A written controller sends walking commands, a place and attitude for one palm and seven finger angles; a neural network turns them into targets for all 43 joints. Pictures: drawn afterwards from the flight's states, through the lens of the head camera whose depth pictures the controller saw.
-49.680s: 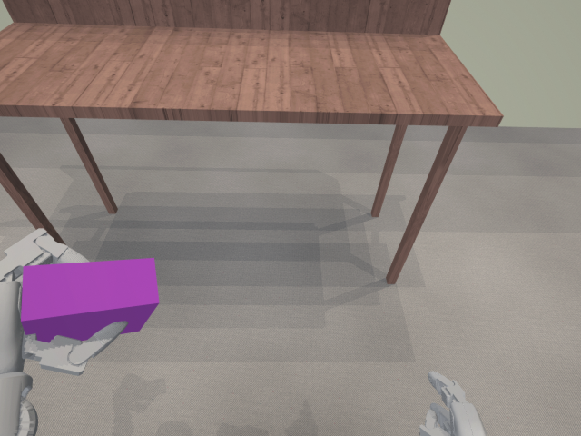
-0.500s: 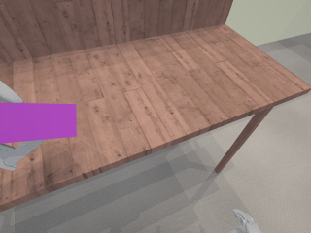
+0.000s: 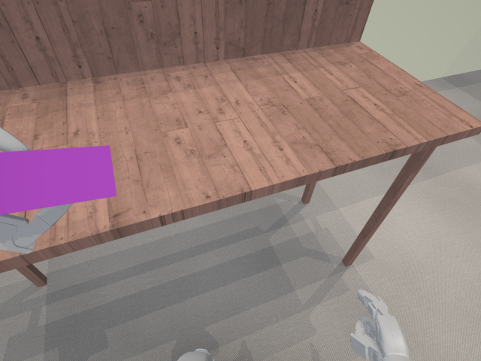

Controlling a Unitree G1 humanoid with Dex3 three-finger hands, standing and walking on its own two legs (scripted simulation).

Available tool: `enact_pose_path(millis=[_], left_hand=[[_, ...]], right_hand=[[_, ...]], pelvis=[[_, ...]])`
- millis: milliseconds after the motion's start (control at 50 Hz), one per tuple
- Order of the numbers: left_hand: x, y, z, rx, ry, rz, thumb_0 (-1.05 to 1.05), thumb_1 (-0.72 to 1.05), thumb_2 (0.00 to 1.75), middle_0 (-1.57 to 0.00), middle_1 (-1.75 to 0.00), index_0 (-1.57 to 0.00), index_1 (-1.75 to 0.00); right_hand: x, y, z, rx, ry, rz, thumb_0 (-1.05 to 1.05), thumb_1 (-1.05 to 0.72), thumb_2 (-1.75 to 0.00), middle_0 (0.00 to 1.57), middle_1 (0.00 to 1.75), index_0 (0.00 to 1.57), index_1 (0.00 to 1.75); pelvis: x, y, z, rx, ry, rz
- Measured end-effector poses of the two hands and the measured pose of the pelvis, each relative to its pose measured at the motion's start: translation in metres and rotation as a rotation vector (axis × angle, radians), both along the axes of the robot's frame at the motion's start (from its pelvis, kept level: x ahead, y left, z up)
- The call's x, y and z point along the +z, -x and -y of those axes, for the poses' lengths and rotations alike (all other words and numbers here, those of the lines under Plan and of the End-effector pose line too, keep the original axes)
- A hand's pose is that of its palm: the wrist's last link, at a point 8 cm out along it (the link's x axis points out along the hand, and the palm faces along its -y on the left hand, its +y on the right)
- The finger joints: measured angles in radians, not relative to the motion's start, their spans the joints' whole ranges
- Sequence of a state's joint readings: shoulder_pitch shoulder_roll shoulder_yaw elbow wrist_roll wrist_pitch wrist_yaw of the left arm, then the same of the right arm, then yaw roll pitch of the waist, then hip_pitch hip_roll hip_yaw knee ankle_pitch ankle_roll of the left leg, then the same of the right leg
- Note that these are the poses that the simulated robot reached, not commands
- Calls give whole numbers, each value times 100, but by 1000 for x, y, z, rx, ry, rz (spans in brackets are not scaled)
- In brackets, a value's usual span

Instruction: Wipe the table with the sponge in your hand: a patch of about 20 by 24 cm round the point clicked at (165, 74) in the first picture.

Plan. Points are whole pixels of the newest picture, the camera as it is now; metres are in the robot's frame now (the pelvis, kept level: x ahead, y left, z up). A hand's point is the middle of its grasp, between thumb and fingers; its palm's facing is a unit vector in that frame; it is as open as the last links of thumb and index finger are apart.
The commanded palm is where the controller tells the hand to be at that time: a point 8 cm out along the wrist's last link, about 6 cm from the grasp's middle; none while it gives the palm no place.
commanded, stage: step back with the hand held close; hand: left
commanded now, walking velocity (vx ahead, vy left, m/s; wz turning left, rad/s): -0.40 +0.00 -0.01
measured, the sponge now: (60, 174) +0.24 +0.21 +0.26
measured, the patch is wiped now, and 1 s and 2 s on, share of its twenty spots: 1.00 1.00 1.00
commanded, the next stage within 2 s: stop stepping back and stand still in 0.38 s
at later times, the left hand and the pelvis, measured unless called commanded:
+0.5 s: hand out of the picture +0.12 +0.23 +0.26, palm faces +0.40 -0.82 -0.41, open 9.1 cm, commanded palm +0.05 +0.28 +0.29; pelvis -0.12 +0.01 +0.00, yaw -1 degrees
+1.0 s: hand out of the picture +0.01 +0.21 +0.28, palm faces +0.46 -0.83 -0.31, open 9.1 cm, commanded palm -0.05 +0.26 +0.29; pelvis -0.22 -0.01 +0.02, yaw -2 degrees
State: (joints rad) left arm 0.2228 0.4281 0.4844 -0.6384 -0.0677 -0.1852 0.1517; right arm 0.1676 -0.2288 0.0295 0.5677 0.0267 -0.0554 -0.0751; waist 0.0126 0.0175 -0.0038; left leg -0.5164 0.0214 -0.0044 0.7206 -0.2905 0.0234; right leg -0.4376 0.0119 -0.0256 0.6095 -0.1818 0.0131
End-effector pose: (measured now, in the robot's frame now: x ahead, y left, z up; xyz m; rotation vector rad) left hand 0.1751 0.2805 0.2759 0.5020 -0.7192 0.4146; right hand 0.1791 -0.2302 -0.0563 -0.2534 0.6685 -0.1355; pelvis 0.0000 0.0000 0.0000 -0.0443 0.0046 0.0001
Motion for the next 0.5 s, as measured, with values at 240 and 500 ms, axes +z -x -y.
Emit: enact_pose_path(millis=[240,500], left_hand=[[7,43,17,-24,-57,21,-1,-47,111,-82,-140,-85,-144],[-7,90,10,-116,-104,-81,-1,-47,111,-82,-140,-85,-144]], right_hand=[[-17,58,-4,12,-59,-38,1,-91,-90,20,30,20,30],[-6,143,5,-85,3,-94,1,-91,-90,20,30,20,30]], pelvis=[[-3,43,9,-8,20,26],[3,118,-7,-18,-60,-28]])
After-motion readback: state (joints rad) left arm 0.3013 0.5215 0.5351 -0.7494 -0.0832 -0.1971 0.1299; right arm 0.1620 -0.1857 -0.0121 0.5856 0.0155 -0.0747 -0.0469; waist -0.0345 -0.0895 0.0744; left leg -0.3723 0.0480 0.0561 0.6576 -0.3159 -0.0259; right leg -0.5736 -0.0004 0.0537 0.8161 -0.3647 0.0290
